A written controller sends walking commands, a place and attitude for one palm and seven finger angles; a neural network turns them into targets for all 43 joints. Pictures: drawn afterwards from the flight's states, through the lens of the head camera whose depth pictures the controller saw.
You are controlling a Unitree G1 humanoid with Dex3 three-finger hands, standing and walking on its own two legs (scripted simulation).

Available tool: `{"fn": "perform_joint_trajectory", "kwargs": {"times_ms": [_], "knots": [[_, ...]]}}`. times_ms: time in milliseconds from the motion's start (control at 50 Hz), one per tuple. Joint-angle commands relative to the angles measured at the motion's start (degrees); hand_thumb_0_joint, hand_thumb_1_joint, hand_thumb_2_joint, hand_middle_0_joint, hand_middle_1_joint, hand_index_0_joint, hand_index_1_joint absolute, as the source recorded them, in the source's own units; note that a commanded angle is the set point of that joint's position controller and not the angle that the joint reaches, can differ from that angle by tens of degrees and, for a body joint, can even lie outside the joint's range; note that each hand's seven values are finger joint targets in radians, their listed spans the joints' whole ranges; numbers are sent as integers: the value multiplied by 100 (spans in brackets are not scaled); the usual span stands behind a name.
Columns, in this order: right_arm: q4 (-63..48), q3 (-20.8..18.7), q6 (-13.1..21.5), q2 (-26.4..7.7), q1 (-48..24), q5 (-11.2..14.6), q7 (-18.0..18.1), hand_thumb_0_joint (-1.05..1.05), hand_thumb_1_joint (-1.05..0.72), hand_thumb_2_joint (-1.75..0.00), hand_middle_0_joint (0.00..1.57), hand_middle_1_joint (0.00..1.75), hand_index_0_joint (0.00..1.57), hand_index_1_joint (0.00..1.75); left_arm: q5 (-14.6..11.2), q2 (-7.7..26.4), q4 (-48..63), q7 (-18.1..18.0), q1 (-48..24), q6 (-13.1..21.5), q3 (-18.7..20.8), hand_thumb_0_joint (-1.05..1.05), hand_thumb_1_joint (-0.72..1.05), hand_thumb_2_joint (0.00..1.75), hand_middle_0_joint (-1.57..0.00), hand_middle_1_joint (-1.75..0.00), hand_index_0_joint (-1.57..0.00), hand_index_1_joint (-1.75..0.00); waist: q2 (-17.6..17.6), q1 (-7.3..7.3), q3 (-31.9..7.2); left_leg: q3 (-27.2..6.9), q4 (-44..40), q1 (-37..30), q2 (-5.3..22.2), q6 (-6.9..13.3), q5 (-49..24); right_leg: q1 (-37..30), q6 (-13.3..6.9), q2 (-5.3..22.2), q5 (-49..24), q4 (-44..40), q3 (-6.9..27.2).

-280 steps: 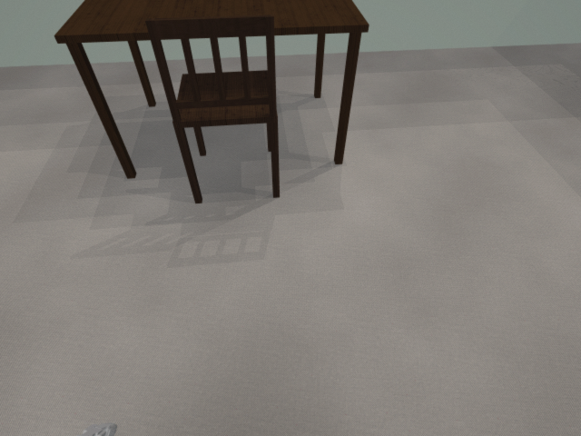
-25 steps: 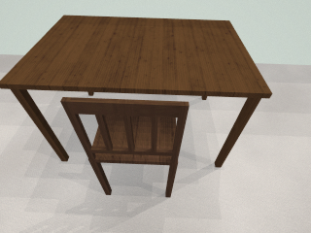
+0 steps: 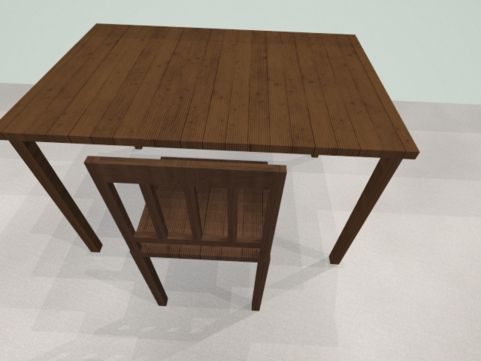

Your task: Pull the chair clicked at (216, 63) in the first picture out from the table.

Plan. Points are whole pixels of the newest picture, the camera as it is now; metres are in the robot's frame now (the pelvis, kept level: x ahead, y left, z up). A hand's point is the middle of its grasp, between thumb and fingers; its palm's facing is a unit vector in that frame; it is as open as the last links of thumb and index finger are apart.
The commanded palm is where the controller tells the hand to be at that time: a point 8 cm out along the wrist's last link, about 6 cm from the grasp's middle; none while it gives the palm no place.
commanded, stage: come to a stop and stand still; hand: left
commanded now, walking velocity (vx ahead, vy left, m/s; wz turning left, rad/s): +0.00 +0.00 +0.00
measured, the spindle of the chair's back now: (193, 213) +0.47 +0.14 -0.12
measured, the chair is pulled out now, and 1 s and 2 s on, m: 0.00 0.00 0.00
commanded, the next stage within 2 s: look again from close up in 0.16 s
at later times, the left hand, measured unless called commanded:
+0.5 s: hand out of the picture -0.01 +0.15 -0.18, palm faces +0.03 -0.99 -0.17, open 7.4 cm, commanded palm none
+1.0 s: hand out of the picture -0.01 +0.14 -0.18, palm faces +0.03 -0.99 -0.15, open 7.4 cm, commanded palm none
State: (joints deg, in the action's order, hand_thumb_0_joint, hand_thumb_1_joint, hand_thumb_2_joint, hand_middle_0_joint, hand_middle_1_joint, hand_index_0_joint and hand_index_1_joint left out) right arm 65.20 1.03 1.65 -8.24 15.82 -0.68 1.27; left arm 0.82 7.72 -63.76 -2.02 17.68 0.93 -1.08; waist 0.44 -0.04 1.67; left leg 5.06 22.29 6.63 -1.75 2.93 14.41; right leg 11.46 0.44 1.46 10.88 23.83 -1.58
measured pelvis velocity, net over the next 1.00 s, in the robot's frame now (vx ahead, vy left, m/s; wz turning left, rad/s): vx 0.01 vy -0.02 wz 0.00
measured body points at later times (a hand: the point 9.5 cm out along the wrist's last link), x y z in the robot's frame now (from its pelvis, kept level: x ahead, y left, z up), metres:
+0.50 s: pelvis +0.01 -0.01 +0.00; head +0.01 -0.01 +0.45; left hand -0.01 +0.20 -0.16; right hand -0.01 -0.22 -0.16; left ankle -0.02 +0.08 -0.74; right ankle +0.02 -0.12 -0.74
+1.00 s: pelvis +0.01 -0.02 +0.00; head +0.01 -0.01 +0.45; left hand -0.01 +0.19 -0.16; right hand -0.01 -0.22 -0.16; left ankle -0.02 +0.08 -0.74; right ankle +0.02 -0.12 -0.74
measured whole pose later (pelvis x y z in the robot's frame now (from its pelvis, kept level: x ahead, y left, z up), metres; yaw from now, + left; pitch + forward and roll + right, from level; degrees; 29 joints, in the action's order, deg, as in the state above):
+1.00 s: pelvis +0.01 -0.02 +0.00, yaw +0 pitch -2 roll +0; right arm 66.2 1.1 1.7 -6.4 18.1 -0.6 1.5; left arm 0.9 6.7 -63.9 -2.2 19.4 1.4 -0.9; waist 0.6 -0.2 1.1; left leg 4.8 22.1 5.8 -0.3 1.5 14.7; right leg 10.7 -1.0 0.0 11.2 23.5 -1.9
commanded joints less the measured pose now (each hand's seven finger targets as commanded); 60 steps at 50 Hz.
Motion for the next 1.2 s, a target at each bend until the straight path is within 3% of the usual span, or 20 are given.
{"fn": "perform_joint_trajectory", "kwargs": {"times_ms": [0,700,860,880,1000,1180], "knots": [[-92,-72,61,-528,376,33,50,0,-90,-90,20,30,20,30,-25,484,119,-48,389,85,72,0,90,90,-20,-30,-20,-30,-57,12,191,-678,-545,360,769,-96,-721,-145,-231,509,-767,-314,521],[12,-57,40,-346,604,37,67,0,-90,-90,20,30,20,30,-21,389,89,-65,576,95,81,0,90,90,-20,-30,-20,-30,-35,-4,446,-633,-558,392,759,-110,-409,21,-278,453,-454,-457,595],[27,-52,68,-328,670,35,76,0,-90,-90,20,30,20,30,-22,369,71,-68,618,108,90,0,90,90,-20,-30,-20,-30,-58,-10,303,-636,-526,279,783,-110,-611,-50,-281,450,-630,-404,572],[29,-51,51,-321,644,41,75,0,-90,-90,20,30,20,30,-21,386,75,-63,597,96,86,0,90,90,-20,-30,-20,-30,-28,-16,455,-631,-562,356,792,-102,-486,17,-279,435,-499,-451,551],[32,-55,43,-305,682,39,69,0,-90,-90,20,30,20,30,-12,358,76,-62,623,92,91,0,90,90,-20,-30,-20,-30,-55,-20,499,-621,-572,435,767,-111,-309,73,-274,436,-294,-480,578],[26,-61,54,-282,727,44,71,0,-90,-90,20,30,20,30,-14,357,81,-59,657,97,93,0,90,90,-20,-30,-20,-30,-3,-23,358,-625,-534,343,783,-89,-427,49,-276,415,-402,-442,565]]}}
